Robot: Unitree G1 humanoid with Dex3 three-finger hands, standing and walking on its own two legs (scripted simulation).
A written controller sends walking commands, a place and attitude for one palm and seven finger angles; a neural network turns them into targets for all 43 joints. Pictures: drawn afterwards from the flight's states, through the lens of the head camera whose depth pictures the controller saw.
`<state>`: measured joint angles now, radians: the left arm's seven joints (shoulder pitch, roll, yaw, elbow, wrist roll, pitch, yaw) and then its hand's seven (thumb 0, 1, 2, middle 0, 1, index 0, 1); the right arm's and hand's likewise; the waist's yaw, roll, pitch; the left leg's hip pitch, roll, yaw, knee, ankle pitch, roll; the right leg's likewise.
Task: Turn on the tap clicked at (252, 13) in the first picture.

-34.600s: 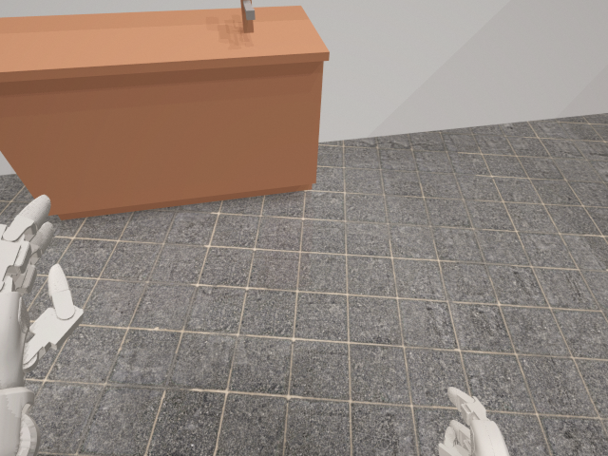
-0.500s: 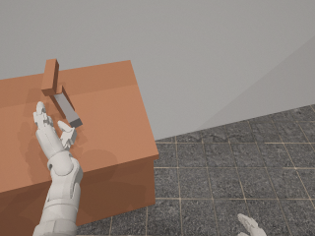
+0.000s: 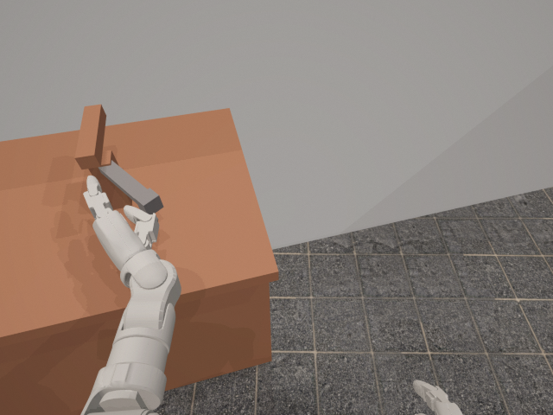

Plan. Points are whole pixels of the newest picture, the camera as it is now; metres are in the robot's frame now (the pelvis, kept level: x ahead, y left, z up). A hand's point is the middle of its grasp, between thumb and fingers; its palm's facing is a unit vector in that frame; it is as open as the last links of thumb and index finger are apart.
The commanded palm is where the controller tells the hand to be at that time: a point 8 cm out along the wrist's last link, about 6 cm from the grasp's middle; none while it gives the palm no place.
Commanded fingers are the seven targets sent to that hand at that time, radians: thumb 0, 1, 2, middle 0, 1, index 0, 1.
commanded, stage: push the lever round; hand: left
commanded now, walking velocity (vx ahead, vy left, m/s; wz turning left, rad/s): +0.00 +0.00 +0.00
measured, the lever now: (149, 202) +0.41 +0.22 +0.08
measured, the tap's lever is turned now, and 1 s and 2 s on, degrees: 34 63 77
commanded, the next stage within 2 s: lift the hand up off the lever in 1.32 s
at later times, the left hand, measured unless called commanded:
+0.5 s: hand (174, 204) +0.41 +0.18 +0.07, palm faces +0.77 -0.64 -0.10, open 7.6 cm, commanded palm +0.36 +0.20 +0.08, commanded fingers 0.00 0.90 0.90 -0.15 -0.15 -0.15 -0.15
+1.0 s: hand (188, 191) +0.44 +0.17 +0.07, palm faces +0.81 -0.58 -0.12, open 7.9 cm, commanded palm +0.39 +0.18 +0.08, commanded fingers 0.00 0.90 0.90 -0.15 -0.15 -0.15 -0.15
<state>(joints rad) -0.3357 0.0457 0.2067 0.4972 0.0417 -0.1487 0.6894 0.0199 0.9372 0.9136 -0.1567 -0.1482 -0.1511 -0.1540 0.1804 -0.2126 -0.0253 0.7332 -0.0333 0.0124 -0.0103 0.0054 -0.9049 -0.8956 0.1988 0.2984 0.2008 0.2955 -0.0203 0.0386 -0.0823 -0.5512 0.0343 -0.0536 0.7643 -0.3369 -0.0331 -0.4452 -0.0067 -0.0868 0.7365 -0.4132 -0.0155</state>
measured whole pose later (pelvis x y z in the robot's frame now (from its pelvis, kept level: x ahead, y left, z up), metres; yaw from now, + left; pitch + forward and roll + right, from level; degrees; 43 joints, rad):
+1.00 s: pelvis +0.00 -0.01 -0.01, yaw +1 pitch +12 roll -1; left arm -0.70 -0.02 0.34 0.83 0.15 -0.11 0.96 0.01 0.93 0.91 -0.16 -0.15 -0.09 -0.14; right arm 0.21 -0.20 -0.05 0.79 -0.11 0.04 0.06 0.00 -0.91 -0.90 0.20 0.30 0.20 0.30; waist -0.06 0.04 -0.13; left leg -0.69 0.04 -0.08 0.82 -0.35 -0.05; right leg -0.58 0.00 -0.11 0.80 -0.44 -0.03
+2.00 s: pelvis +0.02 +0.00 +0.00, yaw +0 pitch +12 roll -1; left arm -0.71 0.01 0.37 0.80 0.14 -0.06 0.92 0.02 0.90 0.90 -0.16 -0.15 -0.15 -0.15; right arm 0.24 -0.20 -0.06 0.78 -0.11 0.04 0.08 0.00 -0.91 -0.90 0.20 0.30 0.20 0.30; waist -0.08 0.04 -0.13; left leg -0.63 0.04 -0.06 0.78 -0.37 -0.04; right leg -0.52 0.00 -0.09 0.74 -0.44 -0.02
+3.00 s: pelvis +0.01 -0.01 +0.01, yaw +0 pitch +7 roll -1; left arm -0.67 -0.03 0.29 0.64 0.09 0.10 0.91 0.02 0.90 0.90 -0.16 -0.15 -0.15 -0.15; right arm 0.20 -0.21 -0.05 0.80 -0.08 0.05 0.05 0.00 -0.91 -0.90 0.20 0.30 0.20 0.30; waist -0.04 0.04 -0.10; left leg -0.48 0.04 -0.05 0.66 -0.30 -0.04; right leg -0.37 0.00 -0.09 0.64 -0.38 -0.02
